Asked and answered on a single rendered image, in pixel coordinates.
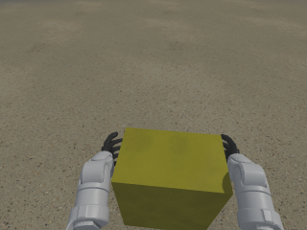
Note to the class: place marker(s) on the robot right forearm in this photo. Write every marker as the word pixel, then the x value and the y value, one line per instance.
pixel 254 199

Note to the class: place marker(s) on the robot left forearm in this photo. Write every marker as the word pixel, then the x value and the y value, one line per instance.
pixel 90 211

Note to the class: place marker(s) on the right robot hand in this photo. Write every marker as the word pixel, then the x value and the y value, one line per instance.
pixel 230 146

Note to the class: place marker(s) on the carton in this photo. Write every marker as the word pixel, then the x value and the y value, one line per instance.
pixel 170 180

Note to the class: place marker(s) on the left robot hand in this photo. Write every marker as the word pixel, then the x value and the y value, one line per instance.
pixel 109 145

